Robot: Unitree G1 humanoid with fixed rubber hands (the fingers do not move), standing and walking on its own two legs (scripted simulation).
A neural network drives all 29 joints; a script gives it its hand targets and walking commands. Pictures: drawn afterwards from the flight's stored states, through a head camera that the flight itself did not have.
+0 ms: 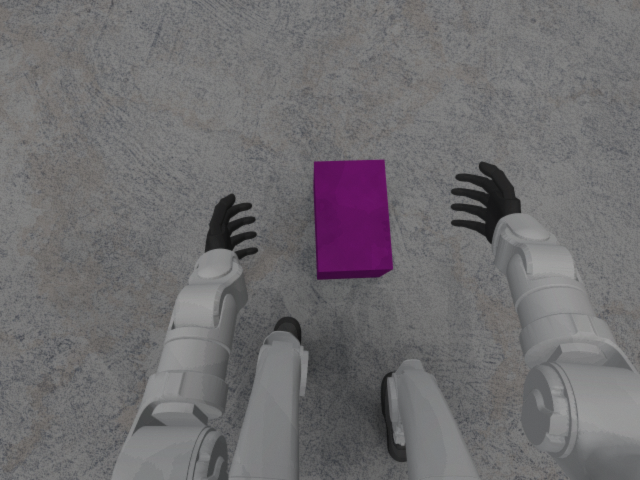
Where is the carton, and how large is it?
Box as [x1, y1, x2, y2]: [313, 160, 392, 279]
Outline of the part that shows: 384,160 314,162 313,188 317,279 380,276 392,268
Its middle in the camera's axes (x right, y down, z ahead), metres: +0.07 -0.04 +0.97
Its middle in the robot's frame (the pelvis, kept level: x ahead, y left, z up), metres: +0.53 -0.03 -0.57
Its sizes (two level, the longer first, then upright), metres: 0.261 0.167 0.178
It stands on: the floor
